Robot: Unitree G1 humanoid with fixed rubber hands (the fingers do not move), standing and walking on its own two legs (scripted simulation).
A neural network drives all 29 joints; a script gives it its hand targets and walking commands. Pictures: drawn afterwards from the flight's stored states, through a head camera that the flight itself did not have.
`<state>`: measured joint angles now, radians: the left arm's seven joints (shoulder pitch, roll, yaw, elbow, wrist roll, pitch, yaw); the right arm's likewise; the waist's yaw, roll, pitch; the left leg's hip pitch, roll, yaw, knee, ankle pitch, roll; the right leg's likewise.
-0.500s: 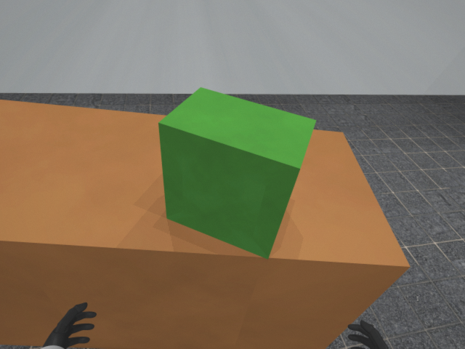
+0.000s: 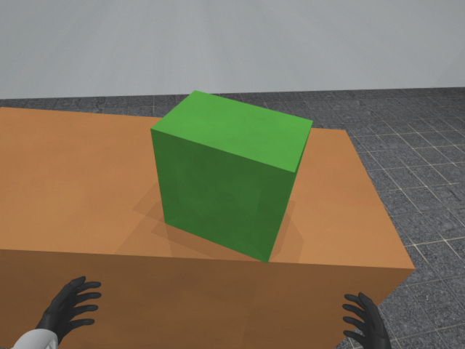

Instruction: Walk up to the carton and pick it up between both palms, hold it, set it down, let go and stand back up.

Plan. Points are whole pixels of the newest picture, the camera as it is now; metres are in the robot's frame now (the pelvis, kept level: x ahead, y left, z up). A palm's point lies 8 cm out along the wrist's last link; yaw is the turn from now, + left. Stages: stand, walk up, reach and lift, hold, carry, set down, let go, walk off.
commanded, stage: reach and lift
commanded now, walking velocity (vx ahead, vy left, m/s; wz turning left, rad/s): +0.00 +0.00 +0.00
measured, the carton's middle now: (231, 177) +0.46 +0.00 +0.06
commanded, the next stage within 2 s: none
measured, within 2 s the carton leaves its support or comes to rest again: neither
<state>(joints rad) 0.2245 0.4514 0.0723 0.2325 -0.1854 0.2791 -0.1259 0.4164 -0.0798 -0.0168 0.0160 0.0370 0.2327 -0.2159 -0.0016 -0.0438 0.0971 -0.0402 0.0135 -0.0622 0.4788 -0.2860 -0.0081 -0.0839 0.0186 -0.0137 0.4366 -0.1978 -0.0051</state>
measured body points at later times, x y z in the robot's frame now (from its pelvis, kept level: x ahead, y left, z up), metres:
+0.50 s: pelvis +0.02 +0.02 +0.00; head +0.01 +0.06 +0.45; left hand +0.21 +0.29 +0.02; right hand +0.16 -0.19 +0.04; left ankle +0.00 +0.13 -0.74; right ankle +0.04 -0.11 -0.74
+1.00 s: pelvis +0.03 +0.02 +0.00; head +0.03 +0.03 +0.45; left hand +0.26 +0.29 +0.06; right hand +0.21 -0.18 +0.06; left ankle +0.00 +0.13 -0.74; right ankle +0.04 -0.11 -0.74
